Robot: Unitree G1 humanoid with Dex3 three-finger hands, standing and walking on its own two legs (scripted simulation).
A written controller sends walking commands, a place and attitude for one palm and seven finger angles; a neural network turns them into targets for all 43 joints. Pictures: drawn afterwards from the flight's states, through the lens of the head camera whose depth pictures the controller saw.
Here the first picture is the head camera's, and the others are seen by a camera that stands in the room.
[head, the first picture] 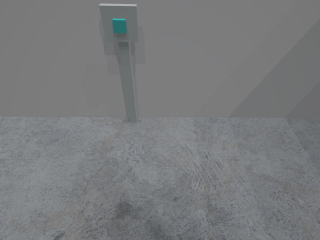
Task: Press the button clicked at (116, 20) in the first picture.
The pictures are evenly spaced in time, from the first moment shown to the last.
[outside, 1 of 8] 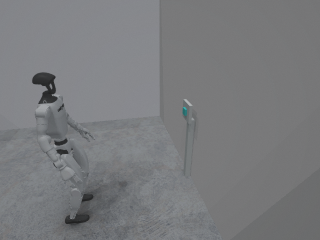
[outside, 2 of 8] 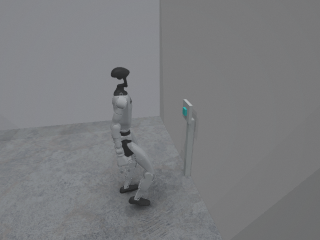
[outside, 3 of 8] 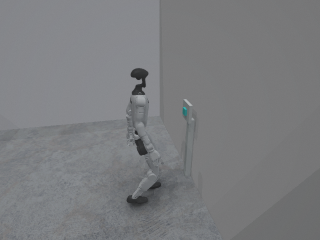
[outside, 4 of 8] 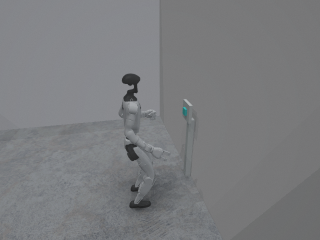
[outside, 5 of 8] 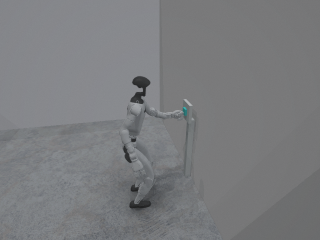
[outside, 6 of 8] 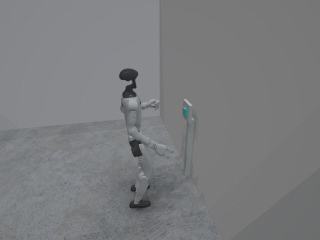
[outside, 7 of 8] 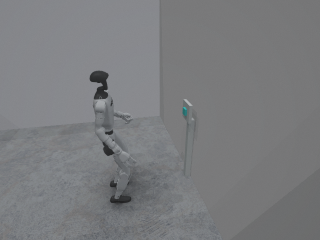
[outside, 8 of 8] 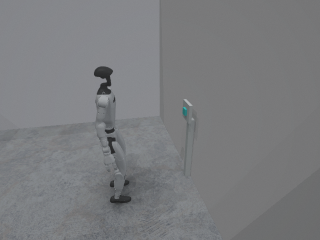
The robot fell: no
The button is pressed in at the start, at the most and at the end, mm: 0 13 0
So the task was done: yes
